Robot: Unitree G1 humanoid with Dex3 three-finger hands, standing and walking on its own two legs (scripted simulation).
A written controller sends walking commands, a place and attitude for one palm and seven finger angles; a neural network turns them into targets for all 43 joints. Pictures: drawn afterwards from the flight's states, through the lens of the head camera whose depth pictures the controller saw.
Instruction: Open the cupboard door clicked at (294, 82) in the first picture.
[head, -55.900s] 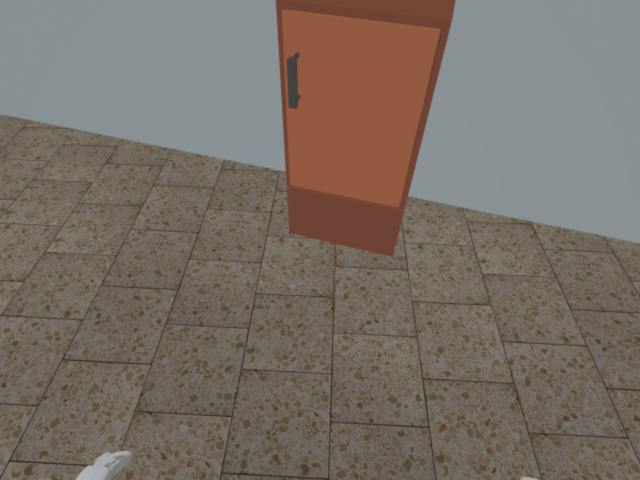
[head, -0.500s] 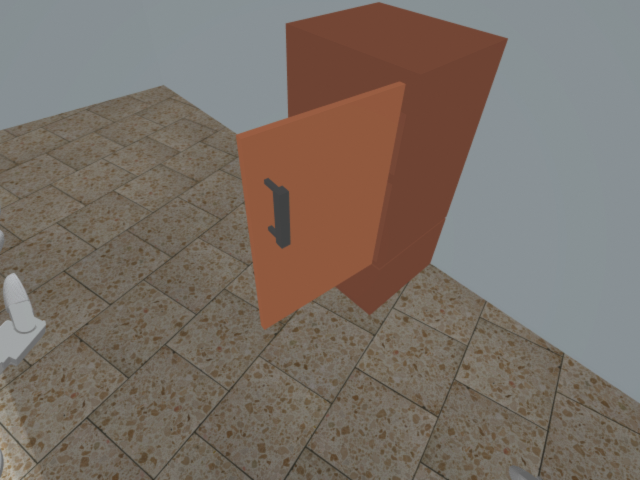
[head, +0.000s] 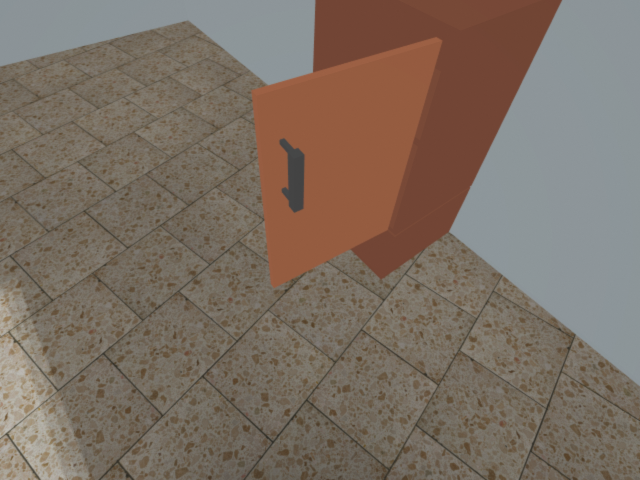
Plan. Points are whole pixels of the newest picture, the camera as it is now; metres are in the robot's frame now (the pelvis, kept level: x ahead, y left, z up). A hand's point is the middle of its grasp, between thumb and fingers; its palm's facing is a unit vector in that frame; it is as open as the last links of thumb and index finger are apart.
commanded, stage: let the arm hang, fingers relaxed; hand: left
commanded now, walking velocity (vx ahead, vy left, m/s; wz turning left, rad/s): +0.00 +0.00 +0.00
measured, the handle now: (290, 175) +0.64 +0.10 -0.04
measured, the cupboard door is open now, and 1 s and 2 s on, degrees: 85 85 85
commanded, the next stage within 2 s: look to check the result in 0.72 s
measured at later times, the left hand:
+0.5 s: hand out of the picture +0.01 +0.20 -0.16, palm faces -0.01 -0.98 -0.19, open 7.4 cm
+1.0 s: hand out of the picture -0.03 +0.20 -0.17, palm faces +0.00 -0.99 -0.17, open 7.4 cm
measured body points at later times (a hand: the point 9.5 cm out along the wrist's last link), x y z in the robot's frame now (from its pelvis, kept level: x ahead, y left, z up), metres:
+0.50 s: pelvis -0.01 +0.03 +0.01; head -0.01 +0.02 +0.46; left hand +0.01 +0.25 -0.14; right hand -0.03 -0.18 -0.15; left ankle +0.02 +0.13 -0.73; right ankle +0.01 -0.08 -0.73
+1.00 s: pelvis -0.01 +0.04 +0.01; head -0.01 +0.03 +0.46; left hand -0.02 +0.25 -0.15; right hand -0.05 -0.16 -0.15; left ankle +0.02 +0.13 -0.73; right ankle +0.01 -0.08 -0.73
